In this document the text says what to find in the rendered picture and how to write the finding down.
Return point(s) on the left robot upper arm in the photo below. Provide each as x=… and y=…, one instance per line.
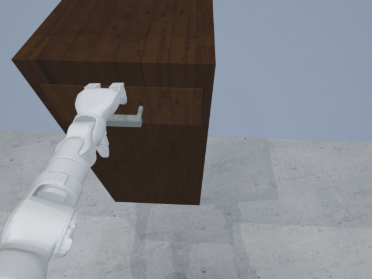
x=44, y=229

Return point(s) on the cabinet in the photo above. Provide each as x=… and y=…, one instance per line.
x=141, y=43

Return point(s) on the robot left forearm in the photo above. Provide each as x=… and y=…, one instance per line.
x=66, y=171

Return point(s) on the handle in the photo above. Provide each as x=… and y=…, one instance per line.
x=126, y=120

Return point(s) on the drawer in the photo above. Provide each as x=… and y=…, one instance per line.
x=161, y=105

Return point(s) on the robot left hand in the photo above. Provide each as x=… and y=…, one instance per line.
x=103, y=102

